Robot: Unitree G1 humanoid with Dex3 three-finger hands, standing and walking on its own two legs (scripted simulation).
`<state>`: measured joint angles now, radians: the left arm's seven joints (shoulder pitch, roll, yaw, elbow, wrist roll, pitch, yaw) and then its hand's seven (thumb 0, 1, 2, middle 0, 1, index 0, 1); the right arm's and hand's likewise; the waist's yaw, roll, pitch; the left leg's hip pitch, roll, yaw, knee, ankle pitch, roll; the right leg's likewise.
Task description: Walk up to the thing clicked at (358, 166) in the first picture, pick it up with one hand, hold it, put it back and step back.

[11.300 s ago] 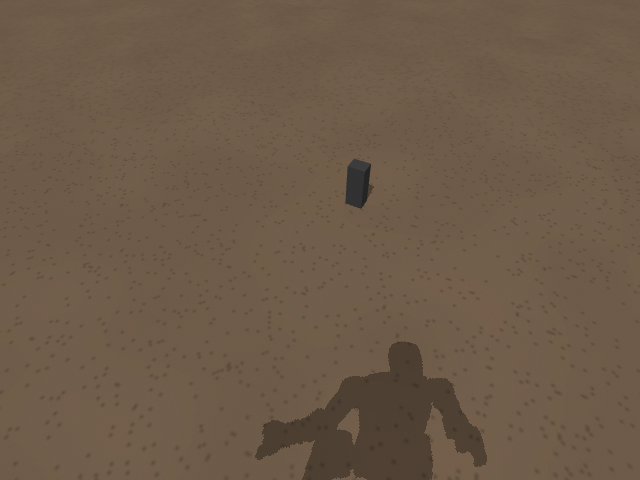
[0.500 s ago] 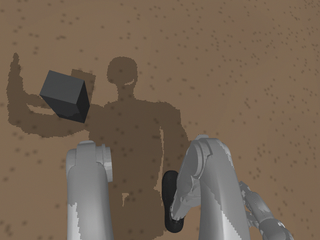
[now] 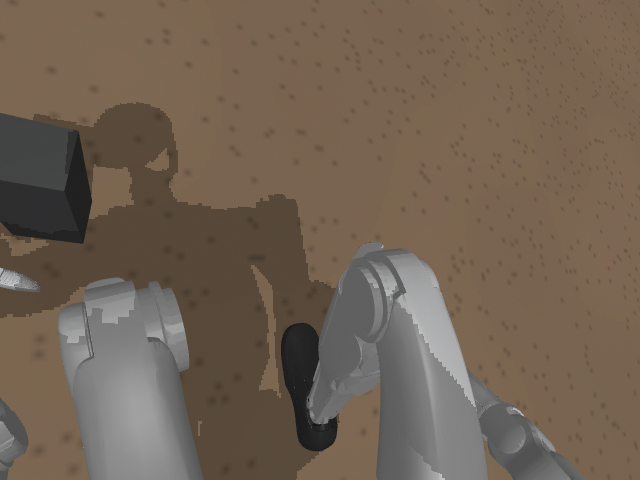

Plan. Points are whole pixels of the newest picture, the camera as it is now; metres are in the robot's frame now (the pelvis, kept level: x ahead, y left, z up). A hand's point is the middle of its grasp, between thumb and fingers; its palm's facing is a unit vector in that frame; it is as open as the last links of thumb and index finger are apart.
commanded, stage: close in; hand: left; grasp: from the side
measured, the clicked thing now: (41, 190) +0.46 +0.26 -0.18
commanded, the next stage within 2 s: rest palm in 0.64 s
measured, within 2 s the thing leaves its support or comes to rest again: neither
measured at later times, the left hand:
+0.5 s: hand (27, 207) +0.43 +0.26 -0.15, palm faces +0.27 -0.96 +0.02, open 17.6 cm
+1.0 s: hand (39, 210) +0.43 +0.26 -0.17, palm faces +0.29 -0.96 -0.01, open 17.2 cm
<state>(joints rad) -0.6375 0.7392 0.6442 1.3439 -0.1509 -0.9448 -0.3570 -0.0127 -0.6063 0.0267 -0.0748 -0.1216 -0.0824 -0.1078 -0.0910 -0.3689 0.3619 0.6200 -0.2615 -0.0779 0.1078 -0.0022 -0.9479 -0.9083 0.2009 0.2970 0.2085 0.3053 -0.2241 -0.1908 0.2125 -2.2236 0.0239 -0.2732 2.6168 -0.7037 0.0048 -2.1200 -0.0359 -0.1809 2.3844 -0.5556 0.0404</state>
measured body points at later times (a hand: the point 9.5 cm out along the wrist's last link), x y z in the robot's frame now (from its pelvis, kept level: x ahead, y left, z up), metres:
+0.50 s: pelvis -0.01 +0.00 -0.01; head +0.22 +0.16 +0.35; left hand +0.41 +0.31 -0.15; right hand +0.14 -0.26 -0.04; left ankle +0.08 +0.12 -0.26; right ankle +0.15 -0.13 -0.26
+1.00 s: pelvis +0.00 +0.01 +0.00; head +0.22 +0.18 +0.34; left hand +0.41 +0.31 -0.16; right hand +0.15 -0.25 -0.04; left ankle +0.08 +0.12 -0.26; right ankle +0.15 -0.13 -0.26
